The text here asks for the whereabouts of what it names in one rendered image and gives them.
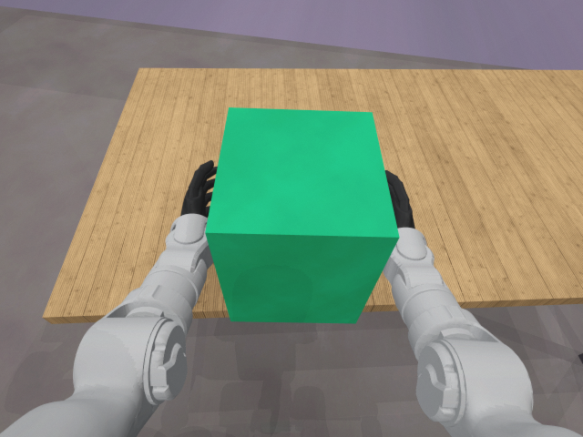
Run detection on robot right hand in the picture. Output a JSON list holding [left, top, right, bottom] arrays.
[[385, 170, 415, 229]]

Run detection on robot left hand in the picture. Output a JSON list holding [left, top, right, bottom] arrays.
[[181, 160, 218, 218]]

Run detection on carton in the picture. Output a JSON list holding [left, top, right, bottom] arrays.
[[205, 107, 400, 324]]

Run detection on robot left forearm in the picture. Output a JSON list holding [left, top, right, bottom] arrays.
[[73, 214, 213, 388]]

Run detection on robot right upper arm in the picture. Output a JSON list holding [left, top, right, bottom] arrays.
[[415, 339, 583, 437]]

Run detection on table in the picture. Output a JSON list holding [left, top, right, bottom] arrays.
[[42, 68, 583, 363]]

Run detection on robot left upper arm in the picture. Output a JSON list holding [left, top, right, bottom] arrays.
[[0, 317, 188, 437]]

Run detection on robot right forearm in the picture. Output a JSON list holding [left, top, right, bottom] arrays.
[[383, 228, 533, 410]]

